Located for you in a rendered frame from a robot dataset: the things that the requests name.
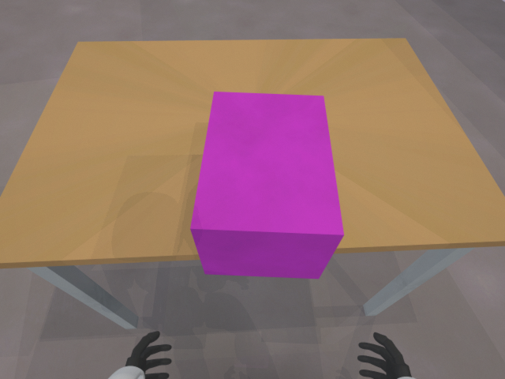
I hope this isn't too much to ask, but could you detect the robot right hand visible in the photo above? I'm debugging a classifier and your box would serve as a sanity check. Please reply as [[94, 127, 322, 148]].
[[357, 332, 412, 379]]

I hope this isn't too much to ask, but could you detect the table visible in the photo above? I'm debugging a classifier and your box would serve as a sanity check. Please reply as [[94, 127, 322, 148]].
[[0, 38, 505, 329]]

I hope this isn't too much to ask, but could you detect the carton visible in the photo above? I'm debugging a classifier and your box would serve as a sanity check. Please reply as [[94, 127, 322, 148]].
[[190, 92, 344, 279]]

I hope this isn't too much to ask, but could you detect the robot left hand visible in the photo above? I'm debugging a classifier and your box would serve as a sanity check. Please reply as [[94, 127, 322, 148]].
[[125, 331, 171, 379]]

